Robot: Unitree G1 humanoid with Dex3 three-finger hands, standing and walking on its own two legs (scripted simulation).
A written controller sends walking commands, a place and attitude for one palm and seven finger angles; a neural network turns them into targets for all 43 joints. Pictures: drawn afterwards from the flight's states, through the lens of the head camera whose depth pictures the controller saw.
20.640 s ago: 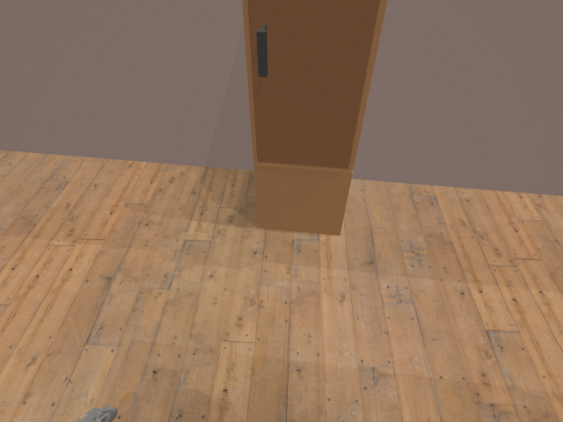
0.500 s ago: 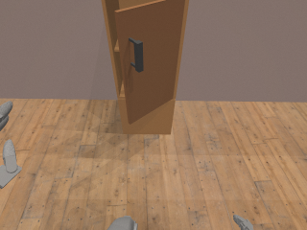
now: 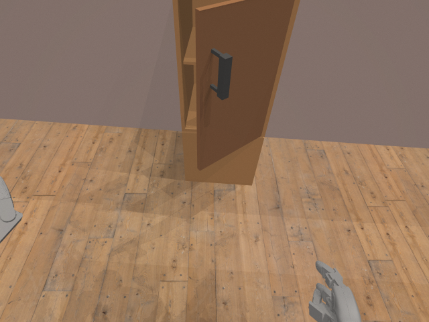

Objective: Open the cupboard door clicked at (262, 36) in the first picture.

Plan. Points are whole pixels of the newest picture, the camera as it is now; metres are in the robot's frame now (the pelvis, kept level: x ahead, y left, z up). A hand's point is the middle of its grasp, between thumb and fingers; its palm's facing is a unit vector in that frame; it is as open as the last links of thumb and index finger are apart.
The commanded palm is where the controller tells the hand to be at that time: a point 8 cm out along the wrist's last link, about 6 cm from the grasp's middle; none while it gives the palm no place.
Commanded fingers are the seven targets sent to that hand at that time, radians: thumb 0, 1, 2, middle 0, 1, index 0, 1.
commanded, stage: stop stepping back and stand still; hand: left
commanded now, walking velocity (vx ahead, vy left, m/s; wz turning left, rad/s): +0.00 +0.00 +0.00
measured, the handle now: (219, 74) +0.72 +0.04 +0.09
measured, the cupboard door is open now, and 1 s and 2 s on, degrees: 41 41 41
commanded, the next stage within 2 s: let the arm hang, fingers relaxed in 0.90 s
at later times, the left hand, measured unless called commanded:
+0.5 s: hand (2, 243) +0.17 +0.28 +0.16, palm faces +0.40 -0.78 -0.48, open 7.4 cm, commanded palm +0.12 +0.32 +0.18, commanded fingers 0.00 0.90 0.90 -0.20 -0.30 -0.20 -0.30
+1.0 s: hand (8, 263) +0.15 +0.27 +0.15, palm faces +0.41 -0.79 -0.46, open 7.4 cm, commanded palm none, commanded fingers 0.00 0.90 0.90 -0.20 -0.30 -0.20 -0.30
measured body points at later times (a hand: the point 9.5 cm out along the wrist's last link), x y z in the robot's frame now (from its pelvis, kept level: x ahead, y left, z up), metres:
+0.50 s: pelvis -0.02 +0.02 +0.00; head -0.01 +0.02 +0.45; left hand +0.15 +0.32 +0.19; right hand +0.14 -0.22 -0.08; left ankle -0.03 +0.11 -0.74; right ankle -0.01 -0.11 -0.74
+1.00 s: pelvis -0.05 +0.01 +0.01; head -0.03 +0.00 +0.46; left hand +0.13 +0.31 +0.18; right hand +0.12 -0.23 -0.08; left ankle -0.03 +0.11 -0.74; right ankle -0.01 -0.11 -0.74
